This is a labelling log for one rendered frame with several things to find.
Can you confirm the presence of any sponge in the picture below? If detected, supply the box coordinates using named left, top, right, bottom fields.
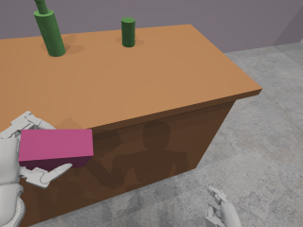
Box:
left=18, top=129, right=94, bottom=171

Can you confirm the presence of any table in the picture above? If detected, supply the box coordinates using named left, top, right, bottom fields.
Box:
left=0, top=24, right=262, bottom=227

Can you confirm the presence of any left robot hand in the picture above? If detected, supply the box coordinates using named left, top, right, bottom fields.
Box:
left=0, top=111, right=72, bottom=189

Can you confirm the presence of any left robot forearm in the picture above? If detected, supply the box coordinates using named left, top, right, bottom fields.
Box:
left=0, top=183, right=26, bottom=227

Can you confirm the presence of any right robot hand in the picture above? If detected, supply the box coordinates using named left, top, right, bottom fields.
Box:
left=205, top=185, right=242, bottom=227

